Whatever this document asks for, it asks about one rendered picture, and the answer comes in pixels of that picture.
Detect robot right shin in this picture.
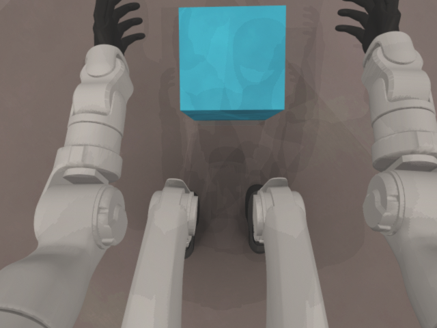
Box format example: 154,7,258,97
253,178,306,243

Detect carton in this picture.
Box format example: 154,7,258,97
179,5,286,120

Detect left robot hand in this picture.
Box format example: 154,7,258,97
93,0,145,55

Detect robot right upper arm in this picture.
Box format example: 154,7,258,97
363,169,437,328

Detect right robot forearm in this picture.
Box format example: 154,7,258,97
361,31,437,172

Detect right robot hand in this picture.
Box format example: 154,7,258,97
335,0,401,53

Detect robot left foot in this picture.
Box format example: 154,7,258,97
184,192,199,259

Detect left robot forearm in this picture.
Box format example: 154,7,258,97
34,44,134,238

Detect robot left upper arm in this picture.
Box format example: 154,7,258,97
0,184,128,328

